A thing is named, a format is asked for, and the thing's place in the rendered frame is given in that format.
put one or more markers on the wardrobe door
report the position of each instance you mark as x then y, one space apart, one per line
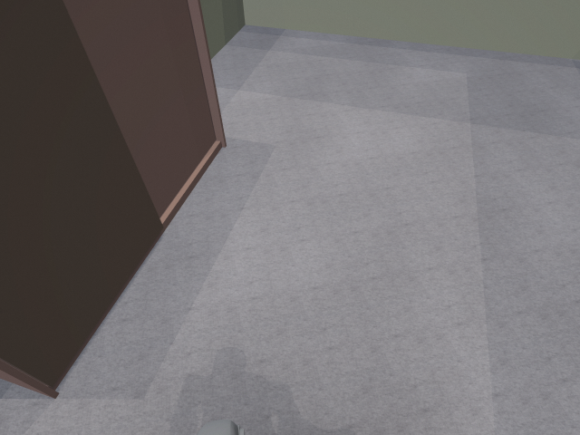
145 56
75 215

